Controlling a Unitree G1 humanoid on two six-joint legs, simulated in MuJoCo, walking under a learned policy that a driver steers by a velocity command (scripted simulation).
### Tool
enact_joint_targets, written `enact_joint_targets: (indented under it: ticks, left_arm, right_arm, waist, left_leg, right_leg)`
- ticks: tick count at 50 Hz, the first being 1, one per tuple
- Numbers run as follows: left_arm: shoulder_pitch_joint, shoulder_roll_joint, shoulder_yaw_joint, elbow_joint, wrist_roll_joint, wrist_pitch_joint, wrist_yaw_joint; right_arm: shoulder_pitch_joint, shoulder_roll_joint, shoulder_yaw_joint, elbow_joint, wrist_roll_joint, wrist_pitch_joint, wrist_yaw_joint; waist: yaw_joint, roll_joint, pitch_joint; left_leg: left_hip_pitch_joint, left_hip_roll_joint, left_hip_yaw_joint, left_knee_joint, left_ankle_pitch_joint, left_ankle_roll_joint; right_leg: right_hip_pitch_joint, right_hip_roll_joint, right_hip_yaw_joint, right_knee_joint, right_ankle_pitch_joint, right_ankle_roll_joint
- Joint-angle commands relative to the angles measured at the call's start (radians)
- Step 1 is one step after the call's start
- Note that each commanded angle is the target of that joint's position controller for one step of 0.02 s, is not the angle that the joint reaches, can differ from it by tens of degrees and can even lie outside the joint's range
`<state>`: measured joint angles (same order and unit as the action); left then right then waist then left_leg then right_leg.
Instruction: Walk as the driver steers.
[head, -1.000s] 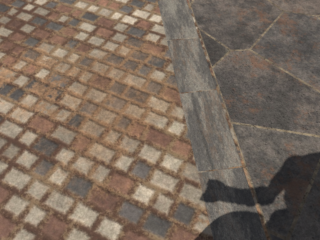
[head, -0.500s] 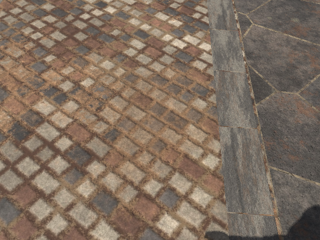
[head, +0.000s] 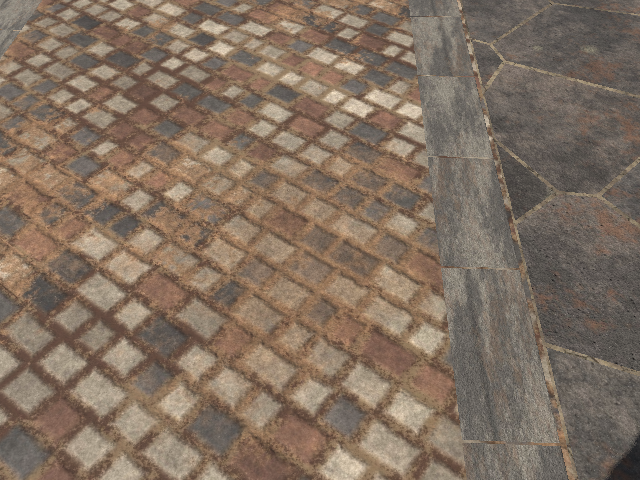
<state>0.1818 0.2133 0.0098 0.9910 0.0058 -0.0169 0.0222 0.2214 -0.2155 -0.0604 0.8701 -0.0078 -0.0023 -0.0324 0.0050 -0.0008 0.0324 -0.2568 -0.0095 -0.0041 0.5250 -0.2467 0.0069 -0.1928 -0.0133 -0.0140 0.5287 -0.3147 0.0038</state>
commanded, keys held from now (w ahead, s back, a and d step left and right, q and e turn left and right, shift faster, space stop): no key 0.08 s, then w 0.92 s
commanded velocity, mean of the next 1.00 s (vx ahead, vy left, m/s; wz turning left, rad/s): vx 0.34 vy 0.00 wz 0.00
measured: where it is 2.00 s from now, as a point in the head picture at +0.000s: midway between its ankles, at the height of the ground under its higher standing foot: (337, 319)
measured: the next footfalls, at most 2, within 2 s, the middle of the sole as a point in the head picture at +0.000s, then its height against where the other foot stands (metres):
right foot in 0.80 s outside the picture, level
left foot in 1.36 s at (286, 370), level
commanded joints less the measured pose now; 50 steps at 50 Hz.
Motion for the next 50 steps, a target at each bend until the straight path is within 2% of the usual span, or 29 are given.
enact_joint_targets:
  ticks: [1, 4, 5, 7, 8, 10, 11, 12, 14, 16, 17, 18, 19, 20, 22, 24, 29, 32, 35, 38, 39, 40, 41, 42, 43, 44, 45, 47, 50]
  left_arm:
    - [0.011, 0.109, 0.021, -0.02, -0.001, -0.007, 0.004]
    - [0.019, 0.103, 0.021, -0.003, -0.002, -0.005, 0.006]
    - [0.044, 0.102, 0.022, 0.013, -0.004, -0.003, 0.007]
    - [0.059, 0.134, 0.035, 0.018, -0.02, 0.002, 0.011]
    - [0.07, 0.142, 0.038, 0.012, -0.025, -0.004, 0.013]
    - [0.135, 0.185, 0.054, 0.023, -0.036, -0.028, 0.012]
    - [0.132, 0.212, 0.065, 0.024, -0.037, -0.039, 0.011]
    - [0.122, 0.207, 0.066, 0.017, -0.035, -0.046, 0.01]
    - [0.061, 0.188, 0.063, -0.004, -0.042, -0.055, 0.0]
    - [-0.003, 0.164, 0.058, -0.028, -0.043, -0.052, -0.008]
    - [-0.037, 0.111, 0.043, -0.052, -0.04, -0.06, -0.01]
    - [-0.049, 0.088, 0.038, -0.091, -0.037, -0.08, -0.006]
    - [-0.056, 0.127, 0.049, -0.094, -0.045, -0.093, -0.009]
    - [-0.024, 0.127, 0.049, -0.083, -0.059, -0.1, -0.02]
    - [-0.032, 0.125, 0.055, -0.075, -0.046, -0.104, -0.028]
    - [-0.041, 0.106, 0.059, -0.075, -0.034, -0.095, -0.04]
    - [-0.23, 0.048, 0.035, -0.149, -0.024, -0.077, -0.047]
    - [-0.31, 0.061, 0.031, -0.179, -0.033, -0.075, -0.054]
    - [-0.346, 0.085, 0.034, -0.209, -0.037, -0.08, -0.066]
    - [-0.228, 0.143, 0.063, -0.192, -0.035, -0.086, -0.07]
    - [-0.07, 0.179, 0.087, -0.145, -0.037, -0.083, -0.065]
    - [0.117, 0.224, 0.108, -0.097, -0.035, -0.077, -0.056]
    - [0.265, 0.318, 0.13, -0.067, -0.008, -0.073, -0.051]
    - [0.253, 0.253, 0.106, -0.06, -0.01, -0.072, -0.054]
    - [0.145, 0.197, 0.087, -0.07, -0.021, -0.08, -0.057]
    - [0.042, 0.157, 0.074, -0.095, -0.021, -0.086, -0.059]
    - [-0.025, 0.127, 0.064, -0.102, -0.01, -0.093, -0.065]
    - [-0.059, 0.091, 0.053, -0.092, 0.004, -0.103, -0.073]
    - [0.001, 0.124, 0.057, -0.058, 0.0, -0.106, -0.059]
  right_arm:
    - [-0.002, -0.09, -0.02, -0.022, 0.002, -0.012, -0.007]
    - [0.006, -0.089, -0.02, 0.008, 0.004, -0.011, -0.011]
    - [0.026, -0.085, -0.02, 0.027, 0.005, -0.009, -0.012]
    - [0.035, -0.099, -0.028, 0.041, 0.018, -0.009, -0.014]
    - [0.019, -0.096, -0.027, 0.035, 0.021, -0.018, -0.014]
    - [-0.032, -0.055, -0.018, 0.018, 0.031, -0.054, -0.003]
    - [-0.051, -0.042, -0.014, 0.012, 0.035, -0.07, 0.006]
    - [-0.062, -0.051, -0.015, 0.011, 0.035, -0.082, 0.015]
    - [-0.007, -0.044, -0.015, 0.035, 0.043, -0.096, 0.026]
    - [0.161, -0.073, -0.036, 0.118, 0.038, -0.097, 0.026]
    - [0.295, -0.144, -0.059, 0.151, 0.034, -0.098, 0.02]
    - [0.403, -0.24, -0.079, 0.168, 0.032, -0.104, 0.032]
    - [0.348, -0.152, -0.046, 0.153, 0.013, -0.117, 0.037]
    - [0.279, -0.104, -0.028, 0.133, 0.01, -0.125, 0.039]
    - [0.202, -0.095, -0.015, 0.109, 0.016, -0.122, 0.047]
    - [0.22, -0.06, 0.002, 0.121, 0.011, -0.106, 0.045]
    - [0.252, -0.118, 0.001, 0.127, 0.005, -0.091, 0.016]
    - [0.289, -0.138, -0.003, 0.144, 0.013, -0.096, 0.011]
    - [0.29, -0.138, -0.009, 0.161, 0.026, -0.094, 0.01]
    - [0.251, -0.171, -0.022, 0.154, 0.018, -0.078, 0.009]
    - [0.233, -0.167, -0.021, 0.15, 0.011, -0.068, 0.01]
    - [0.218, -0.153, -0.012, 0.133, 0.004, -0.065, 0.012]
    - [0.343, -0.023, 0.024, 0.12, 0.007, -0.08, 0.027]
    - [0.33, -0.019, 0.029, 0.139, 0.026, -0.112, 0.035]
    - [0.22, -0.109, 0.003, 0.097, 0.055, -0.13, 0.037]
    - [0.14, -0.136, -0.001, 0.071, 0.061, -0.138, 0.03]
    - [0.105, -0.136, -0.009, 0.065, 0.046, -0.134, 0.019]
    - [0.154, -0.095, -0.014, 0.074, 0.029, -0.104, 0.008]
    - [0.114, -0.081, -0.016, 0.053, 0.024, -0.08, 0.004]
  waist:
    - [0.006, 0.008, -0.025]
    - [0.005, 0.006, -0.019]
    - [0.006, 0.0, -0.04]
    - [0.007, -0.037, 0.025]
    - [0.017, -0.052, 0.074]
    - [0.04, -0.134, 0.118]
    - [0.036, -0.183, 0.133]
    - [0.032, -0.172, 0.138]
    - [-0.019, -0.152, 0.124]
    - [-0.092, -0.094, 0.058]
    - [-0.137, 0.089, 0.02]
    - [-0.159, 0.324, -0.02]
    - [-0.117, 0.201, 0.001]
    - [-0.075, 0.129, 0.03]
    - [-0.042, 0.05, 0.044]
    - [-0.033, 0.081, 0.034]
    - [-0.064, 0.069, 0.087]
    - [-0.079, 0.094, 0.113]
    - [-0.059, 0.093, 0.127]
    - [0.026, 0.127, 0.011]
    - [0.106, 0.131, -0.082]
    - [0.183, 0.108, -0.194]
    - [0.137, -0.147, -0.379]
    - [0.132, -0.217, -0.445]
    - [0.11, -0.18, -0.26]
    - [0.075, -0.095, -0.151]
    - [0.036, -0.026, -0.086]
    - [-0.028, -0.065, -0.065]
    - [-0.039, -0.064, -0.012]
  left_leg:
    - [0.086, 0.04, -0.047, -0.064, 0.181, 0.026]
    - [0.088, 0.04, -0.045, -0.068, 0.181, 0.025]
    - [0.094, 0.024, -0.027, -0.062, 0.068, 0.028]
    - [-0.002, -0.012, 0.002, -0.025, -0.304, 0.047]
    - [-0.077, -0.01, -0.004, -0.007, -0.383, 0.057]
    - [-0.201, -0.016, 0.036, 0.12, -0.273, 0.054]
    - [-0.235, -0.004, 0.046, 0.191, -0.178, 0.059]
    - [-0.241, 0.022, 0.023, 0.219, -0.167, 0.072]
    - [-0.124, 0.028, 0.037, 0.081, -0.185, 0.1]
    - [0.21, -0.005, 0.038, -0.055, -0.036, 0.095]
    - [0.358, 0.14, -0.219, -0.183, -0.143, 0.155]
    - [0.485, 0.348, -0.611, -0.33, -0.154, 0.284]
    - [0.468, 0.393, -0.668, -0.333, -0.115, 0.307]
    - [0.45, 0.365, -0.559, -0.319, -0.064, 0.275]
    - [0.405, 0.305, -0.378, -0.348, 0.06, 0.213]
    - [0.359, 0.244, -0.237, -0.364, 0.236, 0.176]
    - [0.23, 0.198, -0.103, -0.42, 0.307, 0.177]
    - [0.196, 0.209, -0.073, -0.455, 0.263, 0.178]
    - [0.287, 0.253, -0.059, -0.424, 0.324, 0.162]
    - [0.367, 0.265, -0.028, -0.237, 0.744, 0.13]
    - [0.333, 0.23, 0.003, -0.054, 0.878, 0.108]
    - [0.147, 0.189, 0.02, 0.201, 0.755, 0.076]
    - [-0.255, 0.017, 0.034, 0.642, 0.246, 0.006]
    - [-0.378, -0.051, -0.131, 0.834, -0.288, 0.02]
    - [-0.48, 0.014, -0.137, 0.901, -0.246, 0.045]
    - [-0.467, 0.073, -0.102, 0.867, -0.148, 0.061]
    - [-0.413, 0.118, -0.083, 0.802, -0.069, 0.063]
    - [-0.287, 0.167, -0.09, 0.711, -0.006, 0.065]
    - [-0.327, 0.184, -0.068, 0.61, 0.046, 0.041]
  right_leg:
    - [-0.078, -0.037, 0.041, -0.117, 0.103, -0.028]
    - [-0.074, -0.031, 0.037, -0.121, 0.111, -0.027]
    - [-0.066, -0.021, 0.029, -0.127, 0.002, -0.034]
    - [-0.112, -0.033, 0.067, -0.145, -0.322, -0.084]
    - [-0.125, -0.068, 0.122, -0.178, -0.438, -0.113]
    - [-0.06, -0.208, 0.328, -0.286, -0.531, -0.19]
    - [-0.039, -0.291, 0.438, -0.341, -0.519, -0.236]
    - [-0.045, -0.321, 0.473, -0.359, -0.464, -0.254]
    - [-0.078, -0.284, 0.383, -0.318, -0.339, -0.218]
    - [-0.223, -0.152, 0.194, -0.171, -0.141, -0.136]
    - [-0.365, -0.038, 0.039, 0.122, -0.001, -0.065]
    - [-0.55, 0.059, -0.023, 0.435, -0.13, -0.026]
    - [-0.646, 0.017, 0.079, 0.627, -0.216, -0.045]
    - [-0.683, -0.029, 0.108, 0.689, -0.137, -0.075]
    - [-0.681, -0.091, 0.086, 0.634, 0.026, -0.094]
    - [-0.611, -0.109, 0.049, 0.557, 0.1, -0.077]
    - [-0.54, -0.07, -0.019, 0.237, 0.271, -0.018]
    - [-0.45, -0.039, -0.041, 0.1, 0.353, -0.023]
    - [-0.448, -0.04, -0.016, 0.027, 0.344, -0.064]
    - [-0.252, 0.02, -0.053, 0.019, 0.26, -0.114]
    - [-0.057, 0.057, -0.076, 0.02, 0.245, -0.14]
    - [0.237, -0.02, 0.015, 0.045, 0.23, -0.182]
    - [0.634, -0.305, 0.499, -0.031, -0.02, -0.347]
    - [0.636, -0.378, 0.819, -0.248, -0.146, -0.368]
    - [0.489, -0.34, 0.688, -0.277, -0.161, -0.306]
    - [0.308, -0.311, 0.532, -0.297, -0.072, -0.272]
    - [0.144, -0.272, 0.412, -0.325, 0.047, -0.249]
    - [-0.015, -0.206, 0.276, -0.372, 0.131, -0.226]
    - [-0.079, -0.189, 0.195, -0.429, 0.186, -0.249]
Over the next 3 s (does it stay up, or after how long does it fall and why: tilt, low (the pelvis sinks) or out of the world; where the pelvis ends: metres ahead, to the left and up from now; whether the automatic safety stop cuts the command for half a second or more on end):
stays up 1.27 -0.13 0.00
